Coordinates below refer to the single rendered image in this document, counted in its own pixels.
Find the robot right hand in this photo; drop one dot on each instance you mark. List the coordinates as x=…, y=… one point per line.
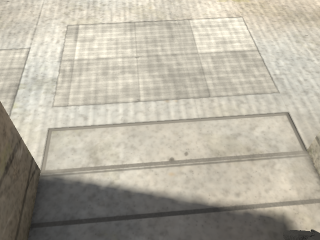
x=301, y=235

